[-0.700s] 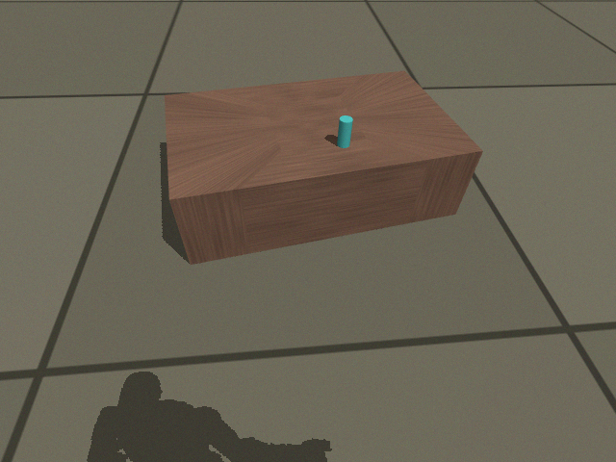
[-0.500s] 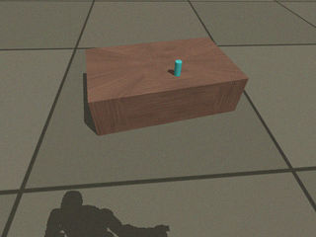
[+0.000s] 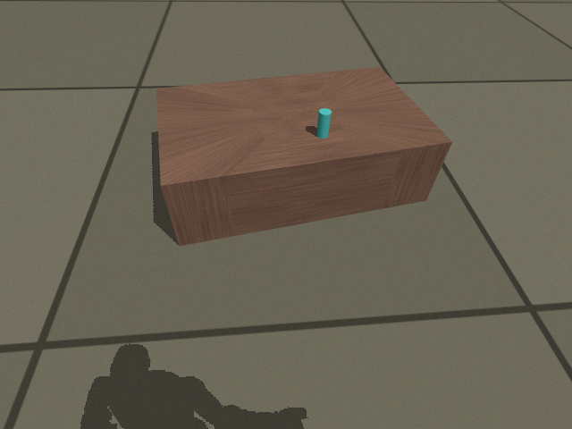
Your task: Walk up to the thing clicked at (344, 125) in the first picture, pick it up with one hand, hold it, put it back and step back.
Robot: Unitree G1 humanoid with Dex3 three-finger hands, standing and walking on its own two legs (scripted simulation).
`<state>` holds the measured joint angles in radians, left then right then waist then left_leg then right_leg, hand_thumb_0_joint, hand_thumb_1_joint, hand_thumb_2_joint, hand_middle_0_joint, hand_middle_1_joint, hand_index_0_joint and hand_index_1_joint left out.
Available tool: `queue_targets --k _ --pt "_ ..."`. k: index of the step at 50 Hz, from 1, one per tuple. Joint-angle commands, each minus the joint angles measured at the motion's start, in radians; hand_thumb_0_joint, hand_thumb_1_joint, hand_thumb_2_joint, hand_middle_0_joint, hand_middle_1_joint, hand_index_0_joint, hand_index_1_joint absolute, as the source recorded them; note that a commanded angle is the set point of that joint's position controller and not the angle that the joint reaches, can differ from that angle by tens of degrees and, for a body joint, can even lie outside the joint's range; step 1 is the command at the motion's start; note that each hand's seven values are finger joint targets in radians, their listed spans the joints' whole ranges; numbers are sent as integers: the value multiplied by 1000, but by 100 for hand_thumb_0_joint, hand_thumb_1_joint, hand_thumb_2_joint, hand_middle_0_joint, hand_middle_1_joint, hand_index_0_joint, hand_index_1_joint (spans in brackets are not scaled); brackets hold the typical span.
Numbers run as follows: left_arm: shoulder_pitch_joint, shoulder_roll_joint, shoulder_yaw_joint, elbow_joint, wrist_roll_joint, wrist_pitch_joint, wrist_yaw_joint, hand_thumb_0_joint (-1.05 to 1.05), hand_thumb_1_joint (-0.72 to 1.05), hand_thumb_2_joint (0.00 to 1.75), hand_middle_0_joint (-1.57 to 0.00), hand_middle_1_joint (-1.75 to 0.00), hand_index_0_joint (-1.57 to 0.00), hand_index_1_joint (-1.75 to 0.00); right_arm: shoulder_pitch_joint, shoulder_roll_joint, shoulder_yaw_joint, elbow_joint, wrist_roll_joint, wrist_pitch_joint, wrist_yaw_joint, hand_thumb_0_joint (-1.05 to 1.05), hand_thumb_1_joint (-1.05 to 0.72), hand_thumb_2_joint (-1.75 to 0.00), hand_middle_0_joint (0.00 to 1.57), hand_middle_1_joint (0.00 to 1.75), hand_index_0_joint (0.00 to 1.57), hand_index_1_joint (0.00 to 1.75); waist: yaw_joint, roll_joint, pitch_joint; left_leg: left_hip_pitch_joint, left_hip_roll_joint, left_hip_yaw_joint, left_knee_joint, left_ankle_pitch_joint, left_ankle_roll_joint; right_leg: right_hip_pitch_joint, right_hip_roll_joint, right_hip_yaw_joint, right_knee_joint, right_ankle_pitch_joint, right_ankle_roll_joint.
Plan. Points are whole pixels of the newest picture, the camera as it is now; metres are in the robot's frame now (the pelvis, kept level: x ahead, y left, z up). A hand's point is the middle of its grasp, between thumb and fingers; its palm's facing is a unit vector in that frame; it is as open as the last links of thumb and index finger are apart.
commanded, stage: stand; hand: right
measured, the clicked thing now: (323, 123) +1.36 -0.16 -0.36
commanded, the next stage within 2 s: walk up in 0.42 s
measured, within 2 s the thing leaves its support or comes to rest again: neither
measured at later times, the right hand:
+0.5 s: hand out of the picture +0.08 -0.26 -0.15, palm faces -0.03 +0.94 -0.34, open 7.4 cm
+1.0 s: hand (476, 361) +0.29 -0.33 -0.14, palm faces -0.25 +0.89 -0.38, open 7.4 cm
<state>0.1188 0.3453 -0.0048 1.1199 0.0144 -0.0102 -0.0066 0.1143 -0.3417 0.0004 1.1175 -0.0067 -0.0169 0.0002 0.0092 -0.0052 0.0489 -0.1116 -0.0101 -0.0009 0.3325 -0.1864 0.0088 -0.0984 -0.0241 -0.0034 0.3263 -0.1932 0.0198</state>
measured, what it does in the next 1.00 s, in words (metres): walks ahead: right foot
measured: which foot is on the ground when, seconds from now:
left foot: down 0.00-0.72, up 0.74-1.00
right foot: down 0.00-0.46, up 0.48-0.68, down 0.70-1.00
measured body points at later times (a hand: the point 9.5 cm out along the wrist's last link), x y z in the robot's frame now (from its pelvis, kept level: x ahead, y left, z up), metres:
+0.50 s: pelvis +0.01 +0.00 +0.00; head +0.01 +0.01 +0.44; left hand +0.07 +0.31 -0.14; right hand +0.08 -0.31 -0.13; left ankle +0.00 +0.11 -0.75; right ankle -0.01 -0.13 -0.74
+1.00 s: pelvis +0.15 -0.08 -0.01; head +0.18 -0.06 +0.44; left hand +0.10 +0.24 -0.13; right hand +0.30 -0.38 -0.12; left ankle +0.24 +0.07 -0.72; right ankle +0.10 -0.18 -0.75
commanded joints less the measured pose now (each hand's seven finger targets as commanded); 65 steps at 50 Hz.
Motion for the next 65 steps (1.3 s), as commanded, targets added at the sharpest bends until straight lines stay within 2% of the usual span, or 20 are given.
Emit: queue_targets --k 1,20,21,22,25,32,34,35,36,37,39,42,49,52,53,54,55,56,60,65 --pt "-34 209 43 -58 -4 -18 16 0 90 90 -20 -30 -20 -30 -37 -213 -34 -59 -1 -22 -12 0 -90 -90 20 30 20 30 -5 14 -69 4 138 -106 -59 178 24 17 -108 74 -37 140 -42" --pt "-30 210 42 -62 -5 -24 18 0 90 90 -20 -30 -20 -30 -41 -216 -36 -58 2 -20 -10 0 -90 -90 20 30 20 30 -6 0 -78 22 135 -111 -43 215 20 17 -111 72 -46 171 -40" --pt "-12 297 119 -133 25 -32 -19 0 90 90 -20 -30 -20 -30 75 -297 -103 -104 -9 -35 10 0 -90 -90 20 30 20 30 -4 -36 -153 -8 112 -182 1 -296 107 45 -41 -6 88 -298 -66" --pt "-41 283 121 -137 39 -27 -29 0 90 90 -20 -30 -20 -30 103 -324 -118 -93 -18 -37 18 0 -90 -90 20 30 20 30 -18 28 -59 -69 161 -284 -48 -497 136 -90 -33 1 184 -415 -75" --pt "-101 232 128 -225 34 -19 -55 0 90 90 -20 -30 -20 -30 112 -366 -158 -154 -29 -51 19 0 -90 -90 20 30 20 30 -37 149 109 -16 345 -563 -169 -547 258 -478 -52 75 462 -317 -60" --pt "19 246 151 -248 31 -31 -81 0 90 90 -20 -30 -20 -30 73 -326 -155 -253 -35 -61 26 0 -90 -90 20 30 20 30 21 178 1 -141 199 -300 -87 -341 172 -196 -22 -4 290 -196 -40" --pt "216 248 170 -202 31 -37 -69 0 90 90 -20 -30 -20 -30 5 -299 -147 -282 -36 -49 27 0 -90 -90 20 30 20 30 137 97 -55 -316 116 -171 138 -310 119 150 19 -80 124 -70 -48" --pt "357 318 198 -164 42 -46 -53 0 90 90 -20 -30 -20 -30 21 -211 -120 -297 -38 -46 22 0 -90 -90 20 30 20 30 204 -165 -95 -510 12 -91 444 -396 84 336 -30 31 59 -211 -48" --pt "375 417 214 -197 56 -57 -43 0 90 90 -20 -30 -20 -30 31 -153 -100 -329 -24 -48 14 0 -90 -90 20 30 20 30 203 -381 -44 -728 -117 -42 748 -438 37 292 -321 518 -167 -656 -122" --pt "210 430 198 -257 47 -58 -45 0 90 90 -20 -30 -20 -30 41 -240 -118 -320 -24 -50 3 0 -90 -90 20 30 20 30 120 -222 35 -678 2 -130 816 -337 31 91 -472 712 -273 -768 -229" --pt "97 352 173 -296 20 -67 -48 0 90 90 -20 -30 -20 -30 127 -301 -129 -254 -7 -61 23 0 -90 -90 20 30 20 30 34 -55 118 -601 70 -128 789 -188 29 -2 -341 443 -218 -545 -219" --pt "104 299 155 -293 10 -77 -45 0 90 90 -20 -30 -20 -30 204 -265 -121 -228 -7 -61 46 0 -90 -90 20 30 20 30 11 -114 107 -455 90 -75 659 -91 0 -71 -222 152 -182 -238 -193" --pt "205 319 148 -340 17 -63 -50 0 90 90 -20 -30 -20 -30 61 -227 -118 -333 -8 -59 58 0 -90 -90 20 30 20 30 58 -110 38 -318 74 56 298 -30 4 16 -212 -4 -22 191 -207" --pt "199 323 137 -360 7 -51 -46 0 90 90 -20 -30 -20 -30 184 -235 -137 -311 -8 -65 40 0 -90 -90 20 30 20 30 -23 -22 -27 -40 -7 143 195 36 39 -84 -171 -87 213 332 -182" --pt "234 282 119 -369 5 -49 -41 0 90 90 -20 -30 -20 -30 289 -278 -157 -291 -15 -71 29 0 -90 -90 20 30 20 30 -68 70 -90 156 -6 96 204 -23 78 -200 -127 -110 433 348 -154" --pt "255 226 104 -388 -7 -47 -35 0 90 90 -20 -30 -20 -30 402 -358 -183 -290 -40 -75 16 0 -90 -90 20 30 20 30 -127 218 -161 319 180 -198 136 -187 164 -406 -50 -139 726 155 -107" --pt "268 232 118 -396 -9 -44 -34 0 90 90 -20 -30 -20 -30 420 -442 -199 -322 -26 -78 6 0 -90 -90 20 30 20 30 -122 272 -217 361 436 -721 -24 -309 284 -596 68 -55 895 -367 -72" --pt "211 342 131 -388 3 -37 -28 0 90 90 -20 -30 -20 -30 370 -446 -210 -336 20 -77 4 0 -90 -90 20 30 20 30 -121 102 -182 224 473 -735 -75 -421 326 -559 -29 105 962 -351 -73" --pt "297 302 133 -324 2 -32 -51 0 90 90 -20 -30 -20 -30 168 -336 -145 -378 15 -90 5 0 -90 -90 20 30 20 30 5 89 49 -184 300 -262 -66 -247 208 -428 -127 70 767 -203 -50" --pt "232 266 140 -346 19 -30 -88 0 90 90 -20 -30 -20 -30 177 -376 -158 -383 1 -110 17 0 -90 -90 20 30 20 30 -13 191 34 -222 273 -163 -60 -304 218 -364 -115 6 473 -132 -34"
